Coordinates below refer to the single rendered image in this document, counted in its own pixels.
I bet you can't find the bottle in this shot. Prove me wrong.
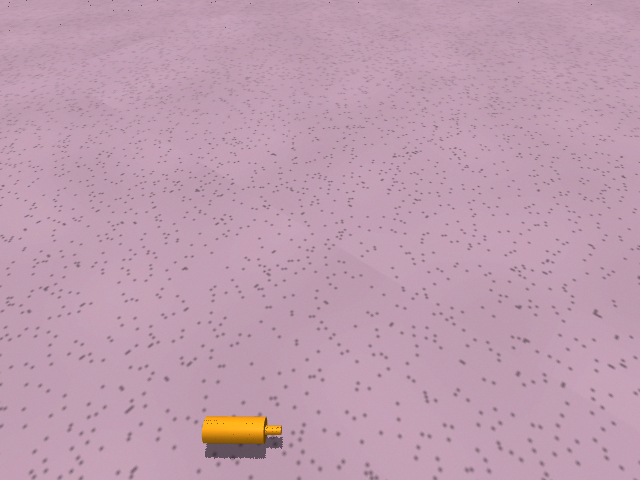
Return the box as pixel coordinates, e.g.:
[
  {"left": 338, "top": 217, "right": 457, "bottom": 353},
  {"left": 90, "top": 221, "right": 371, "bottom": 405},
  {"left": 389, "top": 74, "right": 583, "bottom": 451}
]
[{"left": 202, "top": 416, "right": 282, "bottom": 444}]

